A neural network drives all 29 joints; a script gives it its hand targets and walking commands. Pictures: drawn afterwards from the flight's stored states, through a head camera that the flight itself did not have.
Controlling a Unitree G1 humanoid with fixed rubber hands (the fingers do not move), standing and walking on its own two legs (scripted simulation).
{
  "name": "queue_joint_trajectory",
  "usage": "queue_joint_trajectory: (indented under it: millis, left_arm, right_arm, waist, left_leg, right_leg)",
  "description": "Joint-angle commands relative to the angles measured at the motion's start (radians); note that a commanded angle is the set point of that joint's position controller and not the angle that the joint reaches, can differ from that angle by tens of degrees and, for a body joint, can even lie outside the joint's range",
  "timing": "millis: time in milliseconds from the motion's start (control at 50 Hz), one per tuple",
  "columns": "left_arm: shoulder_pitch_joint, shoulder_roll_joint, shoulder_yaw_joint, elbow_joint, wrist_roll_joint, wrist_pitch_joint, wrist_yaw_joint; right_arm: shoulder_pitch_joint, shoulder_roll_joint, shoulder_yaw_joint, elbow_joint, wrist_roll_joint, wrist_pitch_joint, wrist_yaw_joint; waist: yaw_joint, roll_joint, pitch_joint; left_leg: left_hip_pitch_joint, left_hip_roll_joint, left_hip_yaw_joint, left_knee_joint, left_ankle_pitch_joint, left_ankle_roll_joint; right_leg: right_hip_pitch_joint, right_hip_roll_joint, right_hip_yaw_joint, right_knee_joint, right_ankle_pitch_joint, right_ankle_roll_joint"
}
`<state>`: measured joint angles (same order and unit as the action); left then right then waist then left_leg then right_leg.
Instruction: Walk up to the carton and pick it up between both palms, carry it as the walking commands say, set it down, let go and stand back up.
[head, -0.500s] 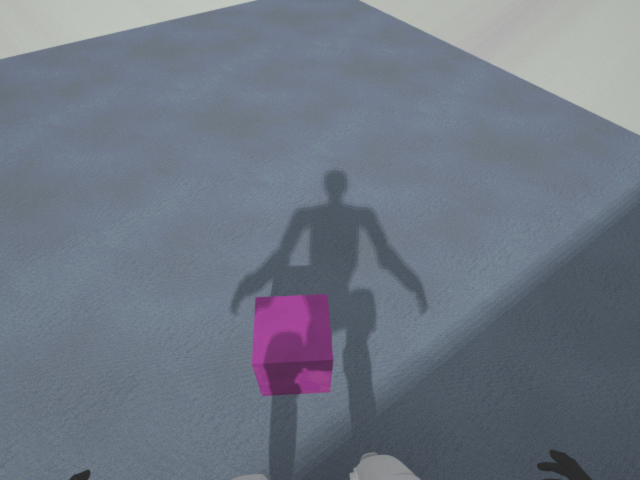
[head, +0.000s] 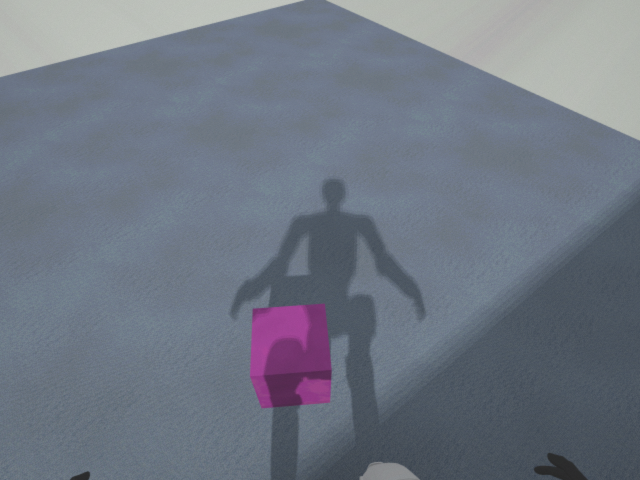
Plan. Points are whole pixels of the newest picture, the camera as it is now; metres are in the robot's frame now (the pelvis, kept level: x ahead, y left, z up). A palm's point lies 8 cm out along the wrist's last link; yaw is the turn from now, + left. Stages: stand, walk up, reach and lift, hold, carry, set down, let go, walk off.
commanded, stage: walk up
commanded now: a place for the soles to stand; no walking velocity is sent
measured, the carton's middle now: (292, 357) +0.54 +0.08 -0.61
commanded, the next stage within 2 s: none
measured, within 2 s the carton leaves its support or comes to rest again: neither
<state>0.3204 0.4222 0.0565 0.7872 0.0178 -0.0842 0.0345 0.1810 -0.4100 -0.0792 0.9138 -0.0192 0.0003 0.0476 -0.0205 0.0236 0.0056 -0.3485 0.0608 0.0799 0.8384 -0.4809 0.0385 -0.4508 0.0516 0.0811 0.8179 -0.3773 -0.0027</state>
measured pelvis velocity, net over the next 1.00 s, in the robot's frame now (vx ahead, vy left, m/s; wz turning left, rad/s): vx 0.05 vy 0.05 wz -0.03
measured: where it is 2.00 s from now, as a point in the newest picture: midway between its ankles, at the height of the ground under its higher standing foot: outside the picture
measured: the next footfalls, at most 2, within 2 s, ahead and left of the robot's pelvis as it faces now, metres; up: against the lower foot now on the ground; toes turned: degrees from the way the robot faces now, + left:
left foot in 0.30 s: +0.13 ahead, +0.16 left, +0.00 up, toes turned +0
right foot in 0.64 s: +0.11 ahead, -0.07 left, +0.00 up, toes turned +1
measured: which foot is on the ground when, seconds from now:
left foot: down 0.00-0.02, up 0.04-0.28, down 0.30-1.00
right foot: down 0.00-0.32, up 0.34-0.62, down 0.64-1.00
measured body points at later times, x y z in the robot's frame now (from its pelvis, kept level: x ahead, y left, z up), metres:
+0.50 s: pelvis +0.04 +0.07 +0.01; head +0.08 +0.08 +0.45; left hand +0.13 +0.40 -0.10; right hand +0.11 -0.26 -0.09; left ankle +0.10 +0.16 -0.70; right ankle +0.08 -0.09 -0.67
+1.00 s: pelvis +0.05 +0.05 +0.01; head +0.05 +0.05 +0.46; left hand +0.16 +0.38 -0.08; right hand +0.13 -0.27 -0.10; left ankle +0.10 +0.16 -0.70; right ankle +0.08 -0.07 -0.70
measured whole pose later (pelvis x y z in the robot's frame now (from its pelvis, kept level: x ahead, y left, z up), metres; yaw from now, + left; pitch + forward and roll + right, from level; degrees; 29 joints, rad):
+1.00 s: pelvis +0.05 +0.05 +0.01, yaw -2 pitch -1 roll -1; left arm 0.31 0.42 0.06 0.79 0.02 -0.07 0.04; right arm 0.22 -0.41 -0.06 0.89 -0.02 -0.03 0.02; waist -0.02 0.04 0.00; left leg -0.41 0.01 0.03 0.79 -0.35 0.03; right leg -0.38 0.04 0.03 0.76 -0.37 -0.01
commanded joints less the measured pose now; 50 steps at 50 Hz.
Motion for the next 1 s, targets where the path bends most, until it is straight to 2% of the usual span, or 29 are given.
queue_joint_trajectory:
  millis: [0, 40, 100, 180, 200, 220, 240, 260, 280, 300, 340, 380, 400, 440, 500, 560, 580, 600, 620, 640, 660, 700, 740, 760, 780, 820, 880, 920, 980]
  left_arm:
    - [0.260, 0.371, 0.104, 0.029, 0.012, -0.059, 0.008]
    - [0.176, 0.344, 0.095, 0.010, 0.008, -0.057, 0.021]
    - [0.090, 0.313, 0.087, -0.013, 0.006, -0.053, 0.023]
    - [0.034, 0.318, 0.081, -0.037, 0.015, -0.039, 0.019]
    - [-0.006, 0.316, 0.076, -0.046, 0.011, -0.031, 0.016]
    - [-0.081, 0.304, 0.067, -0.059, 0.007, -0.021, 0.014]
    - [-0.099, 0.241, 0.045, -0.066, 0.005, -0.010, 0.013]
    - [-0.053, 0.151, 0.022, -0.073, -0.006, -0.004, 0.020]
    - [-0.008, 0.115, 0.012, -0.085, -0.012, -0.002, 0.030]
    - [0.036, 0.194, 0.035, -0.049, -0.010, 0.014, 0.035]
    - [0.046, 0.228, 0.048, -0.013, -0.009, 0.019, 0.025]
    - [0.057, 0.204, 0.044, 0.013, -0.010, 0.018, 0.014]
    - [0.042, 0.192, 0.042, 0.011, -0.007, 0.021, 0.012]
    - [0.020, 0.176, 0.037, 0.007, -0.005, 0.023, 0.009]
    - [0.016, 0.175, 0.039, 0.008, -0.001, 0.022, 0.007]
    - [0.063, 0.170, 0.044, 0.030, 0.010, 0.011, 0.009]
    - [0.060, 0.182, 0.048, 0.029, 0.020, 0.003, 0.012]
    - [0.054, 0.199, 0.052, 0.027, 0.030, -0.004, 0.014]
    - [0.033, 0.232, 0.054, 0.017, 0.038, -0.011, 0.015]
    - [-0.021, 0.255, 0.050, 0.007, 0.032, -0.014, 0.015]
    - [-0.077, 0.274, 0.052, -0.003, 0.026, -0.011, 0.010]
    - [-0.119, 0.212, 0.026, -0.007, 0.018, -0.007, 0.000]
    - [-0.104, 0.149, 0.012, -0.013, -0.001, 0.003, -0.005]
    - [-0.071, 0.163, 0.016, 0.002, -0.008, 0.009, -0.004]
    - [-0.055, 0.177, 0.020, 0.012, -0.007, 0.006, -0.005]
    - [-0.038, 0.174, 0.023, 0.020, 0.003, -0.008, -0.010]
    - [-0.066, 0.219, 0.035, 0.017, 0.017, -0.016, -0.010]
    - [-0.090, 0.228, 0.032, 0.018, 0.017, -0.014, -0.009]
    - [-0.132, 0.195, 0.019, 0.007, 0.010, -0.010, -0.010]
  right_arm:
    - [-0.152, -0.188, -0.037, -0.199, -0.021, -0.012, -0.001]
    - [-0.112, -0.225, -0.051, -0.181, -0.019, -0.020, -0.004]
    - [-0.037, -0.226, -0.065, -0.175, -0.014, -0.020, 0.006]
    - [-0.003, -0.226, -0.073, -0.175, -0.004, -0.016, -0.002]
    - [0.027, -0.220, -0.075, -0.163, -0.002, -0.017, -0.007]
    - [0.118, -0.207, -0.077, -0.129, 0.000, -0.021, -0.014]
    - [0.222, -0.208, -0.088, -0.090, -0.005, -0.028, -0.025]
    - [0.307, -0.272, -0.105, -0.073, -0.020, -0.043, -0.041]
    - [0.215, -0.316, -0.096, -0.103, -0.006, -0.051, -0.047]
    - [0.111, -0.301, -0.086, -0.142, 0.013, -0.049, -0.046]
    - [0.038, -0.274, -0.076, -0.140, 0.009, -0.053, -0.049]
    - [0.036, -0.244, -0.067, -0.131, -0.001, -0.053, -0.052]
    - [0.073, -0.234, -0.063, -0.121, 0.000, -0.051, -0.051]
    - [0.092, -0.231, -0.058, -0.103, 0.002, -0.050, -0.054]
    - [0.063, -0.240, -0.054, -0.110, 0.001, -0.042, -0.052]
    - [-0.016, -0.225, -0.040, -0.131, 0.005, -0.025, -0.042]
    - [-0.016, -0.198, -0.029, -0.132, 0.009, -0.021, -0.039]
    - [-0.007, -0.174, -0.021, -0.131, 0.015, -0.021, -0.037]
    - [-0.019, -0.151, -0.017, -0.136, 0.021, -0.021, -0.035]
    - [-0.034, -0.146, -0.015, -0.134, 0.021, -0.021, -0.034]
    - [-0.001, -0.175, -0.025, -0.108, 0.015, -0.022, -0.034]
    - [0.063, -0.168, -0.022, -0.081, 0.007, -0.041, -0.035]
    - [0.067, -0.227, -0.028, -0.074, 0.002, -0.060, -0.043]
    - [0.030, -0.241, -0.024, -0.083, 0.007, -0.064, -0.044]
    - [0.006, -0.245, -0.021, -0.084, 0.012, -0.061, -0.042]
    - [-0.039, -0.216, -0.007, -0.082, 0.006, -0.053, -0.039]
    - [-0.044, -0.181, 0.004, -0.081, 0.011, -0.043, -0.034]
    - [-0.026, -0.167, 0.004, -0.073, 0.007, -0.043, -0.032]
    - [-0.003, -0.197, -0.002, -0.059, 0.002, -0.051, -0.033]
  waist:
    - [0.128, -0.159, 0.053]
    - [0.067, -0.026, 0.112]
    - [0.035, -0.068, 0.101]
    - [0.024, -0.140, 0.064]
    - [0.004, -0.158, 0.048]
    - [-0.059, -0.170, 0.021]
    - [-0.115, -0.107, -0.007]
    - [-0.148, 0.178, -0.030]
    - [-0.077, 0.279, 0.041]
    - [-0.034, 0.084, 0.013]
    - [0.002, 0.059, 0.034]
    - [0.002, 0.114, -0.007]
    - [-0.011, 0.114, -0.021]
    - [-0.019, 0.121, -0.020]
    - [-0.020, 0.139, -0.037]
    - [0.029, 0.110, -0.039]
    - [0.040, 0.072, -0.032]
    - [0.044, 0.007, -0.042]
    - [0.038, -0.097, -0.015]
    - [0.018, -0.135, 0.052]
    - [-0.002, -0.103, 0.049]
    - [-0.051, -0.067, 0.021]
    - [-0.025, 0.063, -0.008]
    - [0.005, 0.054, 0.014]
    - [0.019, 0.035, 0.006]
    - [0.038, 0.032, -0.008]
    - [0.019, -0.056, -0.003]
    - [0.000, -0.090, 0.007]
    - [-0.011, -0.050, 0.007]
  left_leg:
    - [-0.549, -0.051, -0.196, 0.302, -0.171, 0.002]
    - [-0.494, 0.006, -0.224, 0.334, -0.116, 0.004]
    - [-0.358, 0.023, -0.189, 0.239, -0.063, -0.008]
    - [-0.178, 0.021, -0.130, 0.116, -0.017, -0.021]
    - [-0.079, 0.010, -0.111, 0.052, 0.030, -0.017]
    - [0.092, -0.003, -0.085, -0.071, 0.128, -0.004]
    - [0.248, -0.029, -0.074, -0.184, 0.169, 0.000]
    - [0.298, 0.093, -0.332, -0.420, 0.052, 0.014]
    - [0.247, 0.267, -0.626, -0.542, 0.231, 0.047]
    - [0.227, 0.315, -0.659, -0.536, 0.216, 0.073]
    - [0.158, 0.261, -0.515, -0.464, 0.279, 0.095]
    - [0.191, 0.205, -0.376, -0.381, 0.432, 0.106]
    - [0.194, 0.196, -0.357, -0.365, 0.483, 0.114]
    - [0.170, 0.195, -0.341, -0.359, 0.519, 0.115]
    - [0.120, 0.188, -0.344, -0.359, 0.387, 0.132]
    - [-0.035, 0.150, -0.294, -0.298, 0.165, 0.118]
    - [-0.090, 0.131, -0.271, -0.262, 0.139, 0.090]
    - [-0.145, 0.100, -0.252, -0.202, 0.105, 0.059]
    - [-0.178, 0.021, -0.204, -0.104, 0.067, 0.013]
    - [-0.169, -0.040, -0.144, -0.036, 0.004, -0.020]
    - [-0.064, -0.035, -0.149, -0.033, -0.048, -0.009]
    - [0.085, -0.011, -0.207, -0.246, 0.057, 0.020]
    - [0.175, 0.161, -0.468, -0.427, 0.154, 0.090]
    - [0.133, 0.229, -0.525, -0.450, 0.161, 0.139]
    - [0.091, 0.220, -0.475, -0.427, 0.175, 0.145]
    - [-0.008, 0.146, -0.366, -0.374, 0.153, 0.096]
    - [-0.059, 0.007, -0.201, -0.246, 0.082, 0.014]
    - [-0.020, -0.018, -0.175, -0.213, 0.082, 0.008]
    - [0.059, 0.031, -0.247, -0.307, 0.120, 0.038]
  right_leg:
    - [0.413, -0.375, 0.846, -0.520, -0.249, -0.308]
    - [0.309, -0.371, 0.744, -0.453, -0.070, -0.304]
    - [0.240, -0.315, 0.538, -0.404, 0.097, -0.245]
    - [0.115, -0.290, 0.436, -0.352, 0.134, -0.245]
    - [0.055, -0.271, 0.390, -0.317, 0.150, -0.230]
    - [-0.033, -0.231, 0.299, -0.237, 0.183, -0.189]
    - [-0.101, -0.176, 0.195, -0.079, 0.228, -0.133]
    - [-0.167, -0.038, 0.088, 0.272, 0.166, -0.055]
    - [-0.293, 0.064, 0.030, 0.352, -0.202, -0.006]
    - [-0.241, 0.005, 0.065, 0.322, -0.213, 0.002]
    - [-0.165, -0.072, -0.009, 0.262, -0.163, -0.006]
    - [-0.141, -0.079, -0.064, 0.184, -0.161, -0.005]
    - [-0.134, -0.079, -0.080, 0.161, -0.162, -0.008]
    - [-0.107, -0.080, -0.095, 0.118, -0.124, -0.014]
    - [-0.035, -0.065, -0.115, 0.037, -0.104, -0.016]
    - [0.174, -0.034, -0.133, -0.168, 0.004, -0.036]
    - [0.226, -0.038, -0.082, -0.214, 0.047, -0.054]
    - [0.268, -0.090, 0.050, -0.245, 0.033, -0.087]
    - [0.225, -0.202, 0.279, -0.339, -0.050, -0.143]
    - [0.140, -0.311, 0.443, -0.424, -0.093, -0.207]
    - [0.053, -0.345, 0.439, -0.404, -0.047, -0.251]
    - [-0.019, -0.236, 0.247, -0.268, 0.064, -0.157]
    - [-0.090, -0.070, 0.013, -0.044, 0.065, -0.039]
    - [-0.069, -0.077, -0.023, -0.065, -0.050, -0.030]
    - [0.004, -0.084, -0.030, -0.117, -0.083, -0.040]
    - [0.124, -0.086, 0.026, -0.209, -0.002, -0.064]
    - [0.135, -0.176, 0.211, -0.318, -0.002, -0.125]
    - [0.089, -0.223, 0.266, -0.348, -0.005, -0.144]
    - [0.022, -0.159, 0.155, -0.272, 0.052, -0.092]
